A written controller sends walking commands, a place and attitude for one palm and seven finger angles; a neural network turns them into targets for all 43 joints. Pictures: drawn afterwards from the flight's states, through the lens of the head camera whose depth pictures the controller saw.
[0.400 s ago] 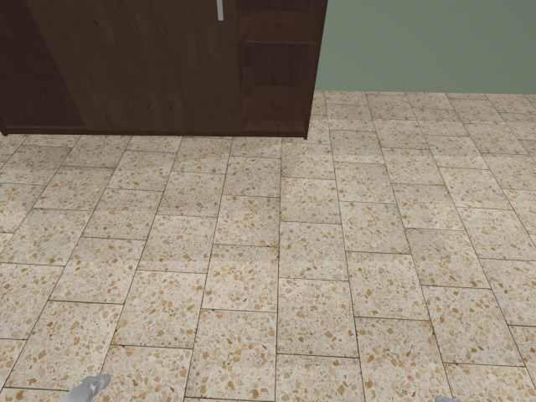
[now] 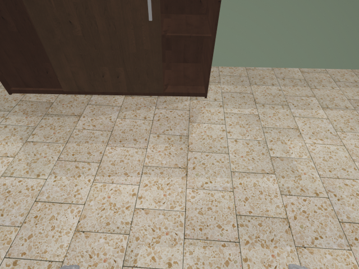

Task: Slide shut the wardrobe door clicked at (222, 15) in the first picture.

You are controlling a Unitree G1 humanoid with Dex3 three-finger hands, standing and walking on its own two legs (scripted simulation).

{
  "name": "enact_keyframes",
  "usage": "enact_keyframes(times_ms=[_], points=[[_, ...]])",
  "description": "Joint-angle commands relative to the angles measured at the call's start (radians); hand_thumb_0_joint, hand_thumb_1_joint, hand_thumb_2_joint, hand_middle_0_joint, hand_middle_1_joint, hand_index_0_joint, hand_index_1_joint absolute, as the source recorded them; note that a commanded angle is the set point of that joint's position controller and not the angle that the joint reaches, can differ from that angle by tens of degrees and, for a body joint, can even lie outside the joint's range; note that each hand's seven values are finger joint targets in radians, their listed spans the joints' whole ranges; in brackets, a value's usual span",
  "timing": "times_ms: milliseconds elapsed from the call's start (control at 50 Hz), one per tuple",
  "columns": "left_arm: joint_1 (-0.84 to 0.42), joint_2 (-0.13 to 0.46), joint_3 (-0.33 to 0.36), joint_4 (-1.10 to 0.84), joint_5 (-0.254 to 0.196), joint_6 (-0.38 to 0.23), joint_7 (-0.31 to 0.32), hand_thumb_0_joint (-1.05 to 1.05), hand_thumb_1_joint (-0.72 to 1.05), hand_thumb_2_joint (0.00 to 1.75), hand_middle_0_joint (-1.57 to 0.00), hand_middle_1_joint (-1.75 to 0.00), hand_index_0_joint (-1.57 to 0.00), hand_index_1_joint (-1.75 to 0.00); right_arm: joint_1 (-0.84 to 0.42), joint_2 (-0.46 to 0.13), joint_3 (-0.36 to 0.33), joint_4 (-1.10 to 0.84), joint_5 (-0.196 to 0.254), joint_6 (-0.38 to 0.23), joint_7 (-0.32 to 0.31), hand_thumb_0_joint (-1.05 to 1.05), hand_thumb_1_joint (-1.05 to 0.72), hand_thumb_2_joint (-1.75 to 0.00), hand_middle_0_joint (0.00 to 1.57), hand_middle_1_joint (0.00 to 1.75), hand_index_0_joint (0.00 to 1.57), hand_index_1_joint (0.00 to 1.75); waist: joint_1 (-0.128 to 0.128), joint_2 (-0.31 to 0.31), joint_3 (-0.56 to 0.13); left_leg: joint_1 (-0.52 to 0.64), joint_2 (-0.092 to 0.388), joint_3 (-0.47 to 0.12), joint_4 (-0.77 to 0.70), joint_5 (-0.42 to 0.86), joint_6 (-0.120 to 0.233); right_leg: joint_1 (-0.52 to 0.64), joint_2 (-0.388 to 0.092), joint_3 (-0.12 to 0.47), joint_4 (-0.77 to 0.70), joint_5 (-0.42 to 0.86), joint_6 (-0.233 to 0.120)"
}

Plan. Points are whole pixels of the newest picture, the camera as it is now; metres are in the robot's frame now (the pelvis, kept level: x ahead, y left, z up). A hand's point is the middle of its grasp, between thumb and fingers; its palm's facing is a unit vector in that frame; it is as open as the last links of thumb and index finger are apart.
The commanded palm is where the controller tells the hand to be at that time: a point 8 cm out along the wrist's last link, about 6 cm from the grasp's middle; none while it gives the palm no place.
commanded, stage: stand and wait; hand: left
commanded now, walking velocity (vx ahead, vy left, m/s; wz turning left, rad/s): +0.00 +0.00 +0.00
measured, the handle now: out of the picture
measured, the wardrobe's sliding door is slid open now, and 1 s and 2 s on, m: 0.38 0.38 0.38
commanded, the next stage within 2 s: look at it before walking up in 0.46 s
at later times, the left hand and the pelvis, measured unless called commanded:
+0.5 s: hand out of the picture +0.06 +0.23 -0.15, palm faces -0.04 -0.94 -0.33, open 7.4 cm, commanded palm none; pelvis -0.02 -0.02 +0.00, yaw +0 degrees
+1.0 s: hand out of the picture +0.05 +0.23 -0.15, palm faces -0.05 -0.94 -0.33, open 7.4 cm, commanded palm none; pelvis -0.02 -0.02 +0.01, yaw -1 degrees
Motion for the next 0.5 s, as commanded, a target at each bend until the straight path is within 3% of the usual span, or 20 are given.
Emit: enact_keyframes(times_ms=[0,220,480], points=[[-0.055,0.211,0.048,-0.061,-0.004,-0.024,0.016,0.00,0.90,0.90,-0.20,-0.30,-0.20,-0.30,-0.058,-0.207,-0.044,-0.058,0.003,-0.021,-0.014,0.00,-0.90,-0.90,0.20,0.30,0.20,0.30,-0.011,0.011,-0.079,0.019,0.128,-0.094,-0.080,0.276,0.028,0.016,-0.089,0.058,-0.067,0.242,-0.050],[-0.049,0.217,0.044,-0.009,-0.006,-0.031,0.013,0.00,0.90,0.90,-0.20,-0.30,-0.20,-0.30,-0.034,-0.214,-0.035,0.002,0.006,-0.018,-0.009,0.00,-0.90,-0.90,0.20,0.30,0.20,0.30,-0.014,-0.002,-0.056,0.004,0.129,-0.096,-0.117,0.152,0.017,-0.001,-0.094,0.094,-0.125,0.146,-0.056],[-0.054,0.217,0.043,0.015,-0.004,-0.034,0.012,0.00,0.90,0.90,-0.20,-0.30,-0.20,-0.30,-0.019,-0.213,-0.033,0.038,0.006,-0.018,-0.006,0.00,-0.90,-0.90,0.20,0.30,0.20,0.30,-0.010,-0.002,-0.030,-0.006,0.133,-0.099,-0.134,0.129,0.011,-0.025,-0.091,0.107,-0.152,0.099,-0.057]])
